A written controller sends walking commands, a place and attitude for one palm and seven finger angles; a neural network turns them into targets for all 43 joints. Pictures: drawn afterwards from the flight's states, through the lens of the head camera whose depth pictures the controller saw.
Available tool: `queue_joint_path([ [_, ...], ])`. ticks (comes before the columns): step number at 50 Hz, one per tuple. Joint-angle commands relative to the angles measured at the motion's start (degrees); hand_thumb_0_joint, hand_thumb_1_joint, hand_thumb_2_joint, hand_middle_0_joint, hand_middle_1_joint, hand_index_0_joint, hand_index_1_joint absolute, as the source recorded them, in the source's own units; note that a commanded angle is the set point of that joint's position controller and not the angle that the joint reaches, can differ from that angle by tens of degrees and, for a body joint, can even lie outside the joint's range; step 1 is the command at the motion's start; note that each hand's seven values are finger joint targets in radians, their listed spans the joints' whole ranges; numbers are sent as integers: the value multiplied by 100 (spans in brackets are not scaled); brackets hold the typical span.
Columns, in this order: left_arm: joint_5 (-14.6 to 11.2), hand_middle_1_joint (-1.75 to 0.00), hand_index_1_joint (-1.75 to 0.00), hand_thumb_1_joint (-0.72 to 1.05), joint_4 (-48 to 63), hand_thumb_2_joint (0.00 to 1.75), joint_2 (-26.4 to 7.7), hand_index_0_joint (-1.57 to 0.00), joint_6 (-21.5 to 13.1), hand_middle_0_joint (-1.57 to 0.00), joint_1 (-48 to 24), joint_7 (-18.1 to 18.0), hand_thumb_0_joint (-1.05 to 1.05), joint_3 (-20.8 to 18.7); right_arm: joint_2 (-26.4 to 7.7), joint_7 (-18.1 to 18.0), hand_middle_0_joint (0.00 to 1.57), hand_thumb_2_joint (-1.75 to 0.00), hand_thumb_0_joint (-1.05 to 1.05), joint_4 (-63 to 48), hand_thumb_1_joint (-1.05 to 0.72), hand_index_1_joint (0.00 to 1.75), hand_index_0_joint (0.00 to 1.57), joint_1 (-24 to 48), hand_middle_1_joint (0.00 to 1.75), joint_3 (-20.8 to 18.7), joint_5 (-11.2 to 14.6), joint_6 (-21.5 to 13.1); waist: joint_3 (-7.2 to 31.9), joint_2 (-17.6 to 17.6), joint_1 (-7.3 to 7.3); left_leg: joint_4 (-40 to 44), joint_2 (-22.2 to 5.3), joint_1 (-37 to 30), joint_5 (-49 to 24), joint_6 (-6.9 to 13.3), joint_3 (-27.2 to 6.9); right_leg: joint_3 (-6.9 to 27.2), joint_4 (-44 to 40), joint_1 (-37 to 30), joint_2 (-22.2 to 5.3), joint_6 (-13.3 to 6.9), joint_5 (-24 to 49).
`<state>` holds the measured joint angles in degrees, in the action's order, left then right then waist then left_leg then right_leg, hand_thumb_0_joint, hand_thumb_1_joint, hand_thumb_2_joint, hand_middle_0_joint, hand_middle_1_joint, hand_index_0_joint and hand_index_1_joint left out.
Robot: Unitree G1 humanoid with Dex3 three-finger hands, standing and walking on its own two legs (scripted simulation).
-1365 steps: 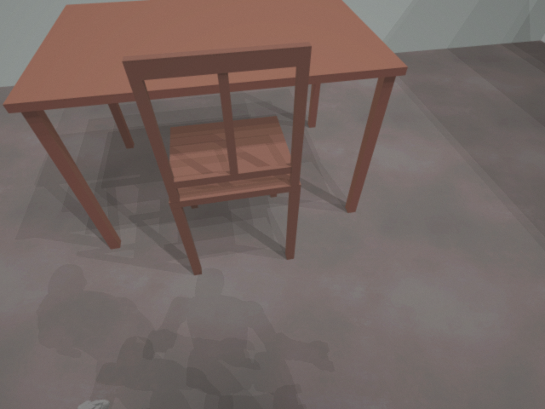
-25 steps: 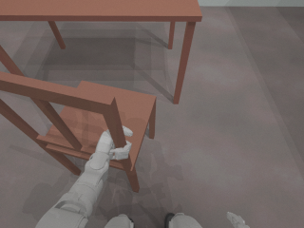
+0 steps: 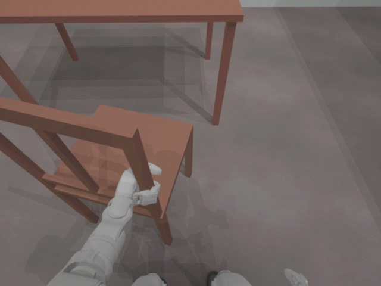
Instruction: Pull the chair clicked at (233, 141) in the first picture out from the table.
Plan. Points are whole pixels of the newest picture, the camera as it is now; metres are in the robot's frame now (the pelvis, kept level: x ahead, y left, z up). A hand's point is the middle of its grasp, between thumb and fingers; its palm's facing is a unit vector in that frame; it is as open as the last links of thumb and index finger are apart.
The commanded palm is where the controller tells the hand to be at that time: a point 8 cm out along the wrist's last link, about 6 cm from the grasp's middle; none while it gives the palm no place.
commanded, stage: stop walking, hand still on the chair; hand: left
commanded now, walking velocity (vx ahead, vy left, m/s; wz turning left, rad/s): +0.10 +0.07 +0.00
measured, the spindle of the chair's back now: (73, 164) +0.39 +0.31 -0.05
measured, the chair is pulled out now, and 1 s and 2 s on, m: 0.49 0.52 0.52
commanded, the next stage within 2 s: open the thumb and straighten the fingers in 0.78 s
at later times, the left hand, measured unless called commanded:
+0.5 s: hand (154, 201) +0.30 +0.09 -0.06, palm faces -0.15 -0.98 -0.10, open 6.1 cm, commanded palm +0.29 +0.15 -0.05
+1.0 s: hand (153, 199) +0.30 +0.09 -0.06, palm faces -0.11 -0.99 -0.04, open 6.3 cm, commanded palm +0.28 +0.15 -0.04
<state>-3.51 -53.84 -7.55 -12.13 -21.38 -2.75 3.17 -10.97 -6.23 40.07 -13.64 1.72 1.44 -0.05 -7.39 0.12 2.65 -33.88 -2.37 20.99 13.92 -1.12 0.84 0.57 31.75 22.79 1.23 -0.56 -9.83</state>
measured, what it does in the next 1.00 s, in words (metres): shifts its weight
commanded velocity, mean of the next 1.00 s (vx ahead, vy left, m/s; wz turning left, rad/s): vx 0.01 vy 0.01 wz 0.00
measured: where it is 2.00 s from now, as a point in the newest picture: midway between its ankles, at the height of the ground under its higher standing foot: outside the picture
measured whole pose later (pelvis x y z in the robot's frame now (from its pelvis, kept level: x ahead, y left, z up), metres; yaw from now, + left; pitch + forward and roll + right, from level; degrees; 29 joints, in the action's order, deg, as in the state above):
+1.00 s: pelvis +0.07 +0.00 +0.00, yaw +2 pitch +4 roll +1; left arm -3.6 -29.1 -6.3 -7.2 5.2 -1.0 8.7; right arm -12.5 -2.0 35.6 -13.3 1.0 2.6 0.7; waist 1.4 -0.9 3.0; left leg -31.4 -0.7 17.5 18.0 -1.1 -0.2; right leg -0.8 33.2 20.4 -0.7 -0.3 -17.0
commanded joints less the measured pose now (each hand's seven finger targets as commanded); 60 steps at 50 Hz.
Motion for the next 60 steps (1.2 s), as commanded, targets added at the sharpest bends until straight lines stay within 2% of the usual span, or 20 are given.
queue_joint_path([
  [1,161,-145,-145,90,1527,90,-680,-50,-236,-50,-1353,-226,0,-136,-741,-92,20,-90,0,-782,-90,30,20,89,30,-260,-2,-209,2088,-497,-112,413,-50,-912,817,188,-185,985,-1486,-676,-979,-80,-2041],
  [5,187,-145,-145,90,1751,90,-514,-50,-176,-50,-1108,-231,0,-24,-733,-95,20,-90,0,-833,-90,30,20,230,30,-230,-20,-190,1859,-158,-105,718,-123,-1029,790,279,-285,789,-1405,-612,-800,-21,-1954],
  [9,205,-145,-145,90,1764,90,-213,-50,-129,-50,-641,-225,0,219,-682,-91,20,-90,0,-887,-90,30,20,280,30,-194,-20,-152,1615,-174,-155,997,-232,-897,791,316,-409,681,-1289,-677,-706,-23,-1764],
  [11,223,-145,-145,90,1862,90,-152,-50,-118,-50,-457,-219,0,279,-695,-108,20,-90,0,-869,-90,30,20,299,30,-185,-35,-157,1535,-81,-156,1162,-296,-906,516,329,-482,525,-1139,-756,-603,-28,-1279],
  [14,245,-145,-145,90,2041,90,-32,-50,-109,-50,-146,-208,0,407,-712,-98,20,-90,0,-874,-90,30,20,325,30,-173,-54,-186,1690,98,-192,1249,-389,-983,-129,334,-532,377,-836,-1086,-536,-36,-310],
  [19,269,-145,-145,90,2372,90,58,-50,-46,-50,389,-197,0,579,-733,-77,20,-90,0,-868,-90,30,20,320,30,-188,-93,-220,1854,-55,-177,1075,-398,-1367,-1181,261,-401,326,-742,-1291,-580,-60,859],
  [21,291,-145,-145,90,2477,90,3,-50,-31,-50,605,-210,0,559,-754,-65,20,-90,0,-860,-90,30,20,320,30,-195,-105,-228,1872,142,-177,1068,-420,-1492,-1617,234,-407,292,-654,-1284,-573,-81,1172],
  [28,290,-145,-145,90,2818,90,112,-50,36,-50,1158,-191,0,694,-711,-20,20,-90,0,-955,-90,30,20,370,30,-180,-142,-170,1908,-108,-159,955,-389,-1628,-2078,195,-321,256,-661,-1449,-629,-90,1847],
  [37,275,-145,-145,90,3105,90,96,-50,74,-50,1498,-210,0,702,-702,-11,20,-90,0,-1079,-90,30,20,440,30,-177,-131,-70,1878,44,-157,1017,-380,-1620,-2168,176,-316,176,-649,-1511,-632,-97,1844],
  [43,243,-145,-145,90,3051,90,54,-50,93,-50,1575,-229,0,654,-690,-26,20,-90,0,-1099,-90,30,20,457,30,-184,-118,-19,1779,-46,-169,1042,-352,-1546,-1675,189,-277,252,-780,-1462,-666,-95,1543],
  [44,245,-145,-145,90,3392,90,-344,-50,53,-50,1560,-281,0,272,-713,-27,20,-90,0,-1135,-90,30,20,468,30,-210,-117,-14,1751,-22,-201,1038,-334,-1486,-1662,193,-288,306,-805,-1537,-681,-109,1612],
  [45,41,-145,-145,78,2521,84,236,-50,384,-50,2237,-56,0,770,-902,210,20,-90,0,-1043,-90,30,20,267,30,-340,175,-53,1814,-565,227,736,16,-948,-1273,152,61,-274,-362,-980,-521,-13,1219],
  [46,-169,-145,-145,66,2963,78,180,-50,300,-50,1842,57,0,534,-888,349,20,-90,0,-1127,-90,30,20,264,30,-302,195,-77,1506,-977,140,541,17,-505,-950,198,21,-277,-218,-680,-472,9,1071],
  [47,-181,-145,-145,54,3642,73,-360,-50,155,-50,1513,151,0,169,-905,422,20,-90,0,-1235,-90,30,20,353,30,-385,197,-197,1871,-643,83,389,105,-341,-763,238,8,-172,-113,-679,-463,18,931],
  [48,-175,-145,-145,42,3949,67,-476,-50,99,-50,1829,235,0,45,-872,467,20,-90,0,-1328,-90,30,20,388,30,-415,174,-320,2099,-217,-29,240,164,-271,-726,242,44,-125,20,-669,-450,-14,867],
  [50,-116,-145,-145,17,4329,55,-467,-50,134,-50,2057,341,0,182,-855,553,20,-90,0,-1439,-90,30,20,371,30,-394,174,-445,2202,190,10,-9,179,-136,-690,227,21,-123,286,-366,-415,-50,702],
  [54,-64,-145,-145,-31,4657,32,-274,-50,406,-50,2445,402,0,343,-896,610,20,-90,0,-1658,-90,30,20,306,30,-394,140,-575,2335,163,31,-450,199,277,-564,229,-53,-253,740,156,-320,-37,395],
  [55,-106,-138,-138,-43,4585,26,-210,-47,569,-47,2515,407,0,398,-911,611,20,-90,0,-1704,-90,30,20,280,30,-387,155,-579,2227,-134,100,-506,178,411,-430,242,-82,-275,756,294,-291,-8,267],
  [56,-131,-130,-130,-55,4607,20,-628,-45,664,-45,2327,378,0,-21,-1006,583,20,-90,0,-1685,-90,30,20,243,30,-400,142,-566,2259,-265,87,-588,213,642,-245,248,-87,-237,803,295,-287,11,154],
  [60,-163,-101,-101,-55,4963,20,-457,-35,1032,-35,2465,460,0,131,-1005,498,20,-90,0,-1878,-90,30,20,260,30,-372,145,-620,2426,-251,116,-803,242,836,-147,281,-66,-246,951,406,-276,35,31],
])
